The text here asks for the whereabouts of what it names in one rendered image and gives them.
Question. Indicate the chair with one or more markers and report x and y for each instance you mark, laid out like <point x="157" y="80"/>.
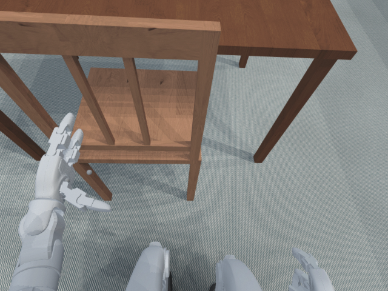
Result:
<point x="128" y="116"/>

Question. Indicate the robot thigh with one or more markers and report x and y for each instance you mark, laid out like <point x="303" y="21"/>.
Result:
<point x="153" y="266"/>
<point x="234" y="275"/>

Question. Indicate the robot right thigh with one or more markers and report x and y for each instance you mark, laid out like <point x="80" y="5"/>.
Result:
<point x="234" y="275"/>

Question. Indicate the robot right hand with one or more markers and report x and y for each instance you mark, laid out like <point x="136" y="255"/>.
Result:
<point x="317" y="278"/>

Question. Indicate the left robot forearm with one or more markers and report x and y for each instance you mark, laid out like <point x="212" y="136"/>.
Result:
<point x="40" y="261"/>

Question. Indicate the robot left thigh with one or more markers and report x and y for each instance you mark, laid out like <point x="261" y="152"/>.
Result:
<point x="153" y="266"/>

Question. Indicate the robot left hand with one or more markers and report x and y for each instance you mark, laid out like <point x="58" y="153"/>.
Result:
<point x="57" y="165"/>

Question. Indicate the table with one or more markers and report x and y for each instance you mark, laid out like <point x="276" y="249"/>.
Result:
<point x="274" y="28"/>

